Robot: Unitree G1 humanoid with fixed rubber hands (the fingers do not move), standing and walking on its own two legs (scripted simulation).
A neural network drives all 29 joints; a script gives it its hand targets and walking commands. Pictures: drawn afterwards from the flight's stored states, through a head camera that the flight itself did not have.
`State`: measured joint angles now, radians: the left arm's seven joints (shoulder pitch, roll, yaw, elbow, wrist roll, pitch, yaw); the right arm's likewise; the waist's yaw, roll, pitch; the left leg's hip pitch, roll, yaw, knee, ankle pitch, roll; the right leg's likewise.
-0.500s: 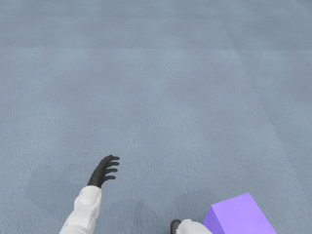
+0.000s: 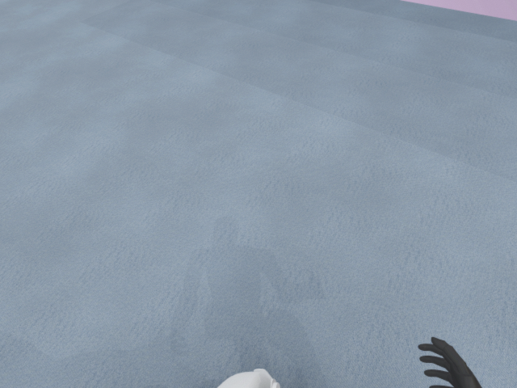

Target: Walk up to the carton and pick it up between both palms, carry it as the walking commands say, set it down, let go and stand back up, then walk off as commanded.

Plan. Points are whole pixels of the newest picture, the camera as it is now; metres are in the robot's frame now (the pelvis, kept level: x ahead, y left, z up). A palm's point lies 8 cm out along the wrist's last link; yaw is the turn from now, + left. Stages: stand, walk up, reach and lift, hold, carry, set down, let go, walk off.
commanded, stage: walk off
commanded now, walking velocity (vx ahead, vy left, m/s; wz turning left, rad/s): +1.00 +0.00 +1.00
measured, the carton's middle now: out of the picture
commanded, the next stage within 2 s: stand in 1.84 s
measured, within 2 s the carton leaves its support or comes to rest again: neither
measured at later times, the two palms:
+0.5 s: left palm (160, 235) +0.39 +0.26 -0.06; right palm (386, 127) +0.70 -0.23 -0.05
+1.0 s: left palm (80, 122) +0.72 +0.57 -0.04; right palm (265, 70) +1.02 +0.09 -0.08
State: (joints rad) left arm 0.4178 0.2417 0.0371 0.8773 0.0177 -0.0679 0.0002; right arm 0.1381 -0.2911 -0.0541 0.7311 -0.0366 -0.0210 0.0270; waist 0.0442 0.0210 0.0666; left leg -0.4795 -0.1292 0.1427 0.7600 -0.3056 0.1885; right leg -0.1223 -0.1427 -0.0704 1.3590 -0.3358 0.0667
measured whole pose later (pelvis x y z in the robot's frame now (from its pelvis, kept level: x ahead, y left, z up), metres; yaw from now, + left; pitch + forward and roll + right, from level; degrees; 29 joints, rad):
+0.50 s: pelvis +0.46 -0.02 +0.03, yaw +30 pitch +1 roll -2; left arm 0.28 0.30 0.05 0.77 0.05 -0.08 0.00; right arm 0.24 -0.38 -0.08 0.73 -0.02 -0.02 0.04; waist 0.00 0.04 0.01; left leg -0.56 0.04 0.01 1.35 -0.32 0.06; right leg -0.22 -0.11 -0.19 0.53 -0.31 0.06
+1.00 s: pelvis +0.79 +0.27 +0.03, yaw +56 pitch +1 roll +0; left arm 0.09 0.25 0.01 0.61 0.05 -0.04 -0.01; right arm 0.45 -0.31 -0.07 0.84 -0.01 -0.05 0.00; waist -0.06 0.00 0.06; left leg -0.14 -0.20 -0.06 0.46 -0.32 0.17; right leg -0.68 -0.21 0.05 1.11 -0.36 0.14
